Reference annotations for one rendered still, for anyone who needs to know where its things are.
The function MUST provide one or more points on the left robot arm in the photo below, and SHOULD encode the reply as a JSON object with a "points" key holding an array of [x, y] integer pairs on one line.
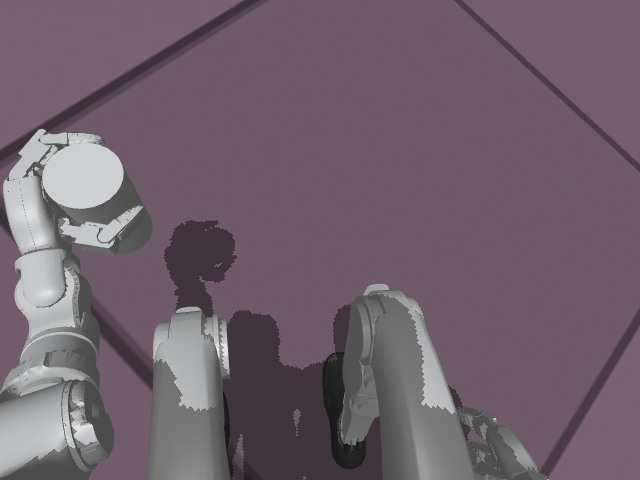
{"points": [[53, 423]]}

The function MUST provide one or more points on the can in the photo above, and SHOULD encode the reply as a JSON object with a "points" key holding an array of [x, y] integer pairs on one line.
{"points": [[89, 182]]}

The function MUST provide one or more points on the left robot hand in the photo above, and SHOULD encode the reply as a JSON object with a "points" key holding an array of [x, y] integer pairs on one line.
{"points": [[37, 222]]}

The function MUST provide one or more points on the right robot foot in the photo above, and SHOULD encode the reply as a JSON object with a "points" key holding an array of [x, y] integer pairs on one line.
{"points": [[346, 456]]}

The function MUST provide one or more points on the right robot hand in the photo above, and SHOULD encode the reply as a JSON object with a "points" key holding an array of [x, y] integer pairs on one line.
{"points": [[504, 457]]}

